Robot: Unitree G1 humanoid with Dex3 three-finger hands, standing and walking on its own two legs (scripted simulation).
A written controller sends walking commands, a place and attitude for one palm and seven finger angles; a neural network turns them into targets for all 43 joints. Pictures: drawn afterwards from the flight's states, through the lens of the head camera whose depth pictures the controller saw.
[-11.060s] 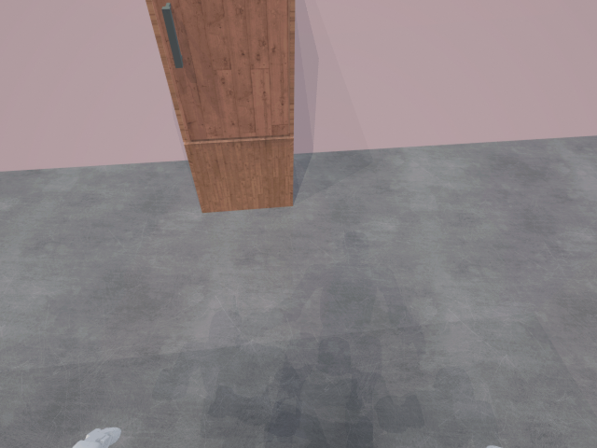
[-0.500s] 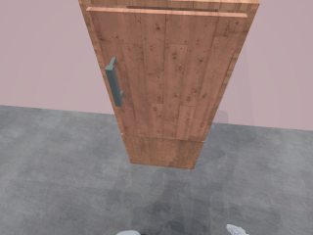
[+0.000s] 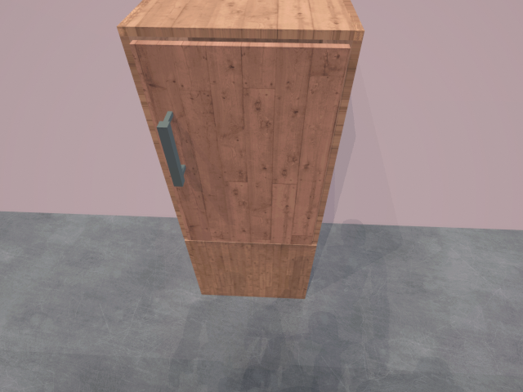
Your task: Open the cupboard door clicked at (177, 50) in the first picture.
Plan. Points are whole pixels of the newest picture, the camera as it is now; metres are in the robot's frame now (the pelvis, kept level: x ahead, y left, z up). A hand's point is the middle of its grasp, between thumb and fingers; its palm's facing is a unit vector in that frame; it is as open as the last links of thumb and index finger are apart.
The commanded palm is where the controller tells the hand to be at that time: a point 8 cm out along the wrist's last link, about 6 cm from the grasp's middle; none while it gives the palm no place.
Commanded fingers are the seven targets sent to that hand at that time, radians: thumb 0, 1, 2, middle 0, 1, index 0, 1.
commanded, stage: come to a stop and stand still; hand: left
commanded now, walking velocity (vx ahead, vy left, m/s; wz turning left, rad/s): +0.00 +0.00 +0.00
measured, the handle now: (174, 150) +0.58 +0.21 +0.04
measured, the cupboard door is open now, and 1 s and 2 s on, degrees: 0 0 0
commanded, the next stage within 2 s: look again from close up in 0.08 s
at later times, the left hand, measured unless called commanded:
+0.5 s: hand out of the picture +0.03 +0.18 -0.17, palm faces +0.01 -0.98 -0.20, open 7.4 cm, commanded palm none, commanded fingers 0.00 0.90 0.90 -0.20 -0.30 -0.20 -0.30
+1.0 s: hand (152, 286) +0.28 +0.19 +0.01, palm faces +0.19 -0.98 -0.11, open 7.7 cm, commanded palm +0.17 +0.24 -0.05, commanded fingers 0.00 0.62 0.78 -0.22 -0.48 -0.22 -0.48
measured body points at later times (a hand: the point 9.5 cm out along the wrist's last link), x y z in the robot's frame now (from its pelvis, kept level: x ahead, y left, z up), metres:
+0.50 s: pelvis +0.03 +0.00 +0.01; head +0.05 +0.00 +0.46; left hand +0.03 +0.23 -0.15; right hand +0.06 -0.23 -0.15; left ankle +0.08 +0.12 -0.73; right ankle +0.01 -0.11 -0.73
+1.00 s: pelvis +0.06 +0.00 -0.01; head +0.07 -0.03 +0.44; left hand +0.26 +0.24 +0.02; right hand +0.21 -0.25 -0.11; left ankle +0.09 +0.12 -0.73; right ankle +0.01 -0.10 -0.73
